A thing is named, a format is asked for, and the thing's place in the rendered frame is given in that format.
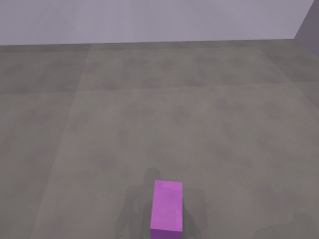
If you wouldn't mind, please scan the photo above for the carton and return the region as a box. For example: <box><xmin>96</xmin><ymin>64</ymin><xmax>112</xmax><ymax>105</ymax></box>
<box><xmin>150</xmin><ymin>180</ymin><xmax>182</xmax><ymax>239</ymax></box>

